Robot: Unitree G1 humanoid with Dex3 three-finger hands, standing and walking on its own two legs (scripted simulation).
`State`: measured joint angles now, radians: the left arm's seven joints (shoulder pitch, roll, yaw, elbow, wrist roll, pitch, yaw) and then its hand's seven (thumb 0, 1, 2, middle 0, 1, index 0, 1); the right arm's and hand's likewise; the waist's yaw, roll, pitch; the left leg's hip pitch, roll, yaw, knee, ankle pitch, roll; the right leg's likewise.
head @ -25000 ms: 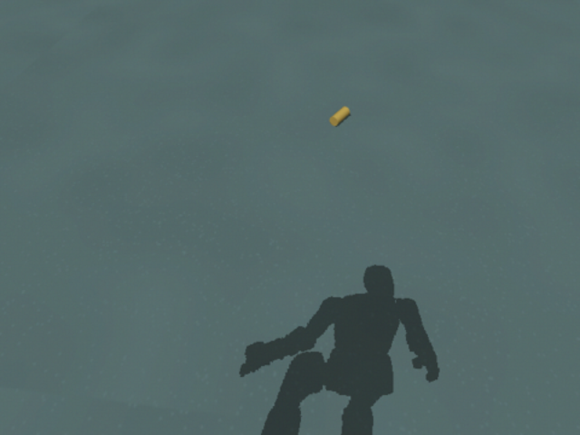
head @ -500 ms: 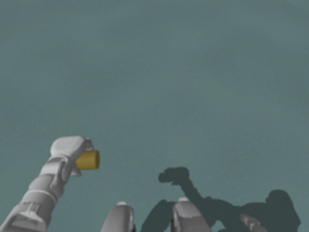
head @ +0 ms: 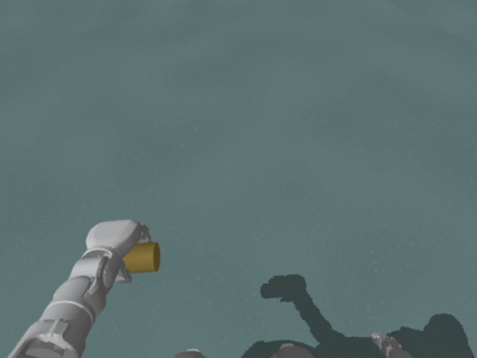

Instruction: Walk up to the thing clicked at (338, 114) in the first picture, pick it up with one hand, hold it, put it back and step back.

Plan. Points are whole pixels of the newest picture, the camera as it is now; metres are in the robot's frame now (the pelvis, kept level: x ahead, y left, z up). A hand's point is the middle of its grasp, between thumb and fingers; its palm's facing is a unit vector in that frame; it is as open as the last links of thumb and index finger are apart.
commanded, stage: hold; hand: left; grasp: from above
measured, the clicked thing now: (124, 258) +0.31 +0.23 -0.11
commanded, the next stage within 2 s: crouch in 1.80 s
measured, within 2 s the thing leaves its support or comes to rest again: neither
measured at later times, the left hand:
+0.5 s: hand (117, 252) +0.30 +0.22 -0.05, palm faces -0.49 -0.04 -0.87, open 8.5 cm
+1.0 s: hand (115, 265) +0.27 +0.21 -0.03, palm faces -0.48 -0.04 -0.87, open 8.5 cm
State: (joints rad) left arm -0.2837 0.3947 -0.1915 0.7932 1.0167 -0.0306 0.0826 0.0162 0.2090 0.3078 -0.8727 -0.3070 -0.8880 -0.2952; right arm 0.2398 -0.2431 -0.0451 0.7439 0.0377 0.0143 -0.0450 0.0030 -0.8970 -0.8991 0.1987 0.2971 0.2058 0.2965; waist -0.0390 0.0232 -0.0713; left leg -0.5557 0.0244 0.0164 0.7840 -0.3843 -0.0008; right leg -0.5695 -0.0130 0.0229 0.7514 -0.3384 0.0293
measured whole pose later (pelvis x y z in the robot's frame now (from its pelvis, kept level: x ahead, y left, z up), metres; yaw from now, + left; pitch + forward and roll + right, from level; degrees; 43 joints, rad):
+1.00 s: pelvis -0.02 -0.01 +0.02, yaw -1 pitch +1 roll +0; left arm -0.23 0.40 -0.20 0.67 1.01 -0.06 -0.03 0.01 0.20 0.33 -0.86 -0.32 -0.87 -0.32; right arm 0.19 -0.26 -0.03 0.70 0.05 0.06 -0.05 0.00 -0.90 -0.90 0.20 0.30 0.20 0.30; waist -0.01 0.04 -0.01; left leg -0.32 0.02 0.03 0.56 -0.27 -0.01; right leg -0.35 -0.02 0.04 0.56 -0.23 0.02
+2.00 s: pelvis +0.00 -0.01 +0.03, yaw +0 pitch +1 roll +0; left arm -0.22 0.41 -0.21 0.64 1.00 -0.06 -0.04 0.01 0.19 0.35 -0.83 -0.40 -0.84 -0.40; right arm 0.17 -0.25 -0.03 0.70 0.05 0.08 -0.07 0.01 -0.90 -0.90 0.20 0.30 0.20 0.30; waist 0.00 0.04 0.00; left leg -0.26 0.02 0.03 0.50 -0.25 -0.01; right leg -0.30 -0.02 0.03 0.50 -0.22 0.02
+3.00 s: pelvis -0.07 +0.00 -0.26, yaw +0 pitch +37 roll -4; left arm -0.80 0.51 -0.01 1.26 1.23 -0.14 0.33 0.01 0.19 0.34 -0.85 -0.38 -0.86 -0.37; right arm 0.20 -0.23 -0.03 0.74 -0.08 -0.03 0.02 0.00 -0.90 -0.90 0.20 0.30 0.21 0.30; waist -0.19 0.04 -0.18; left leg -1.91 0.00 -0.05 1.92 -0.66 0.00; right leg -1.89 -0.02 -0.01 1.86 -0.61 0.04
